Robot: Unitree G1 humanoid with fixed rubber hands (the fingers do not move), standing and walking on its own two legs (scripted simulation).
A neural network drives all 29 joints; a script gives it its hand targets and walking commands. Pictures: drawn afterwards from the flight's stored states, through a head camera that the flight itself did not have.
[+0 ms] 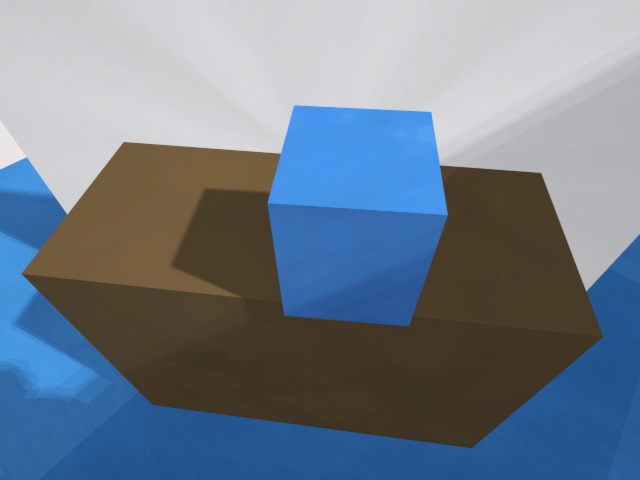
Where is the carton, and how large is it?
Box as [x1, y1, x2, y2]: [268, 105, 447, 325]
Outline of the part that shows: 294,105 268,199 268,209 284,315 408,325 447,215 431,113 422,111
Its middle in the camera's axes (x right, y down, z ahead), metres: +0.05 -0.04 +0.59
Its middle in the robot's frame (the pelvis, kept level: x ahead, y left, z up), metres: +0.48 -0.02 +0.04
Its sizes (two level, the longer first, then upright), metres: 0.210 0.200 0.250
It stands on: a pedestal, 0.70 m high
